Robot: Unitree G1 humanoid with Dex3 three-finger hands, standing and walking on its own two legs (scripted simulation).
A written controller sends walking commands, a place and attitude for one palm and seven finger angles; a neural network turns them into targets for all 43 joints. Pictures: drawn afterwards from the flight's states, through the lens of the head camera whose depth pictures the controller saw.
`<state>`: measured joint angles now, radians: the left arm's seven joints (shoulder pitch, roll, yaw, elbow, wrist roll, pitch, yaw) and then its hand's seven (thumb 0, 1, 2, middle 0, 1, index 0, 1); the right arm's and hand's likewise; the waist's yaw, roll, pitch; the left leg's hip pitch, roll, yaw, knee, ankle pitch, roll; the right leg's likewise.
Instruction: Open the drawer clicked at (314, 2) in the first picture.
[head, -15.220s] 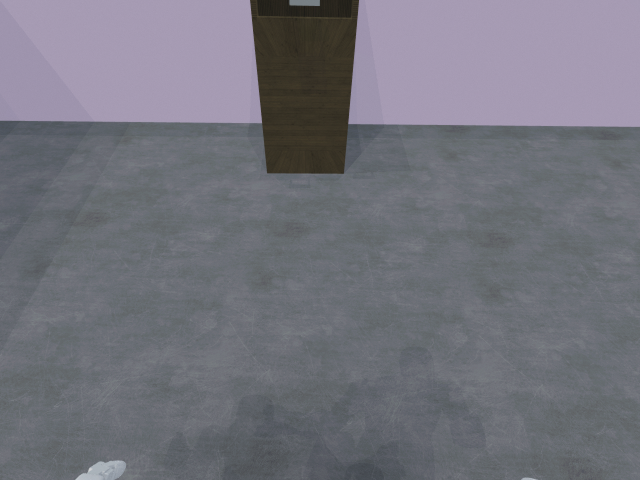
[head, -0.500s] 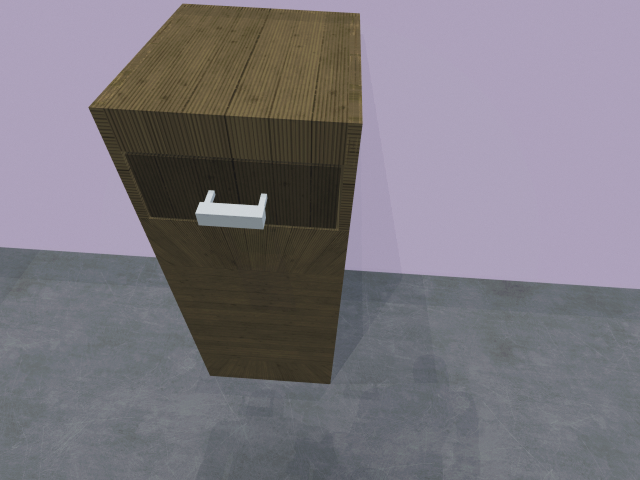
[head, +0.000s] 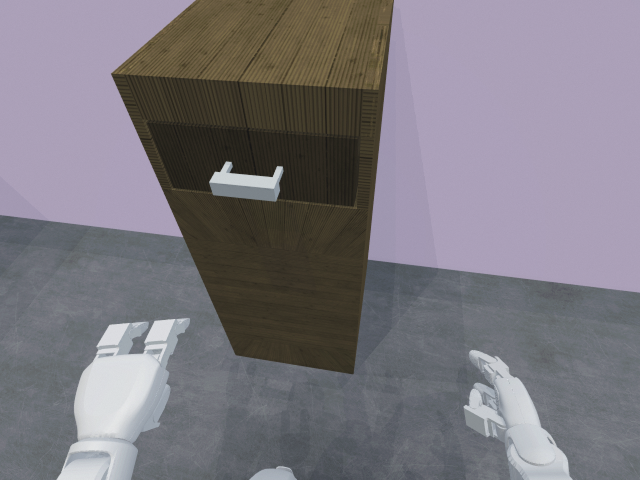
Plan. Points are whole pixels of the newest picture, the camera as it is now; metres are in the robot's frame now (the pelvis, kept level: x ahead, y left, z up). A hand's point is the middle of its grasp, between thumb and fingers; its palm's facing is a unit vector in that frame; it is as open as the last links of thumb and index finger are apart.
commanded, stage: raise the hand with hooked fingers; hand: left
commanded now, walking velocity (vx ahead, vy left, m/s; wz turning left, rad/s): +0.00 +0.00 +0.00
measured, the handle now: (249, 177) +0.53 +0.22 +0.07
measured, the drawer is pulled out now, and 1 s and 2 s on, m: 0.00 0.00 0.00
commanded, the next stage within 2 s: move the hooked fingers above the handle in 1.32 s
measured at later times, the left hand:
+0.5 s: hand (157, 280) +0.29 +0.25 +0.11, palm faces +0.10 -0.09 -0.99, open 12.4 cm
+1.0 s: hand (133, 194) +0.34 +0.27 +0.19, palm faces +0.09 -0.06 -0.99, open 13.8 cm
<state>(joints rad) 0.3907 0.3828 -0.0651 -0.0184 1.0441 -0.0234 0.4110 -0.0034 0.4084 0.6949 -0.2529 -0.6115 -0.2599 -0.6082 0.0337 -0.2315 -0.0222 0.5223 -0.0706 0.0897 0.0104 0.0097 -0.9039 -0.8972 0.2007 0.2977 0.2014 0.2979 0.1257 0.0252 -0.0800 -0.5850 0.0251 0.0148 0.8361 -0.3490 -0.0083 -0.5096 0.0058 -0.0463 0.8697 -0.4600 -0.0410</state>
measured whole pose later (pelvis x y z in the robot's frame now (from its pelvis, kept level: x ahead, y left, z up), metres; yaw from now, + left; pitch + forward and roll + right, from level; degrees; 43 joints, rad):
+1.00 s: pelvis +0.03 +0.03 +0.04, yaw +1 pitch +0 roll +0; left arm -0.18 0.57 -0.01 -0.04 0.84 0.08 -0.10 -0.01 -0.49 0.31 -0.31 -1.20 -0.32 -1.20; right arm 0.09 -0.25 0.02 0.62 0.02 0.17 0.00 0.01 -0.90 -0.90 0.20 0.30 0.20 0.30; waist 0.08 0.09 0.00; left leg -0.24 -0.02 0.02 0.45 -0.21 0.02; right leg -0.16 -0.03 -0.04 0.46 -0.30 0.00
